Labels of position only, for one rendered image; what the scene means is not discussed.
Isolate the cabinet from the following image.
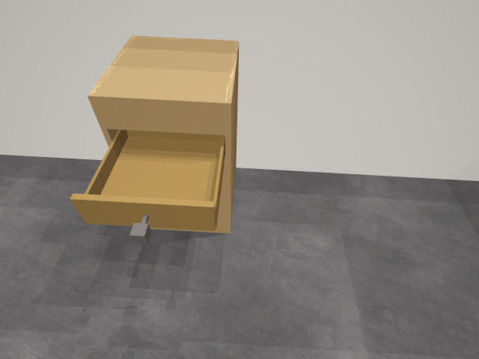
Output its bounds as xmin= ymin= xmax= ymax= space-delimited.
xmin=88 ymin=35 xmax=239 ymax=233

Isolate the handle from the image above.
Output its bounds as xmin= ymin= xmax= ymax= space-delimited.
xmin=129 ymin=215 xmax=151 ymax=244

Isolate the drawer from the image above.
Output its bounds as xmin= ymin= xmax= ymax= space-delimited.
xmin=70 ymin=129 xmax=225 ymax=231

